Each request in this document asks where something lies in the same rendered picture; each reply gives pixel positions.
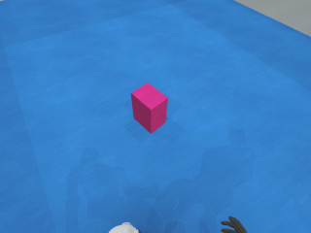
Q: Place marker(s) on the robot right hand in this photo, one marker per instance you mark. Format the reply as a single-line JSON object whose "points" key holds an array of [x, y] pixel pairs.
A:
{"points": [[234, 223]]}

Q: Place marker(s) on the carton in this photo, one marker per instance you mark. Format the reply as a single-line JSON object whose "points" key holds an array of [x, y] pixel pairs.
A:
{"points": [[149, 107]]}

